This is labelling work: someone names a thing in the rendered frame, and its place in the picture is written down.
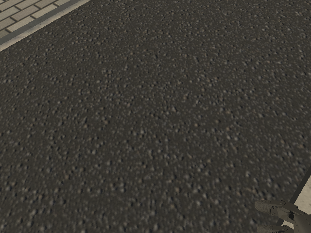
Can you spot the right robot hand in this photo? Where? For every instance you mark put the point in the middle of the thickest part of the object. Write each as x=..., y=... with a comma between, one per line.
x=288, y=212

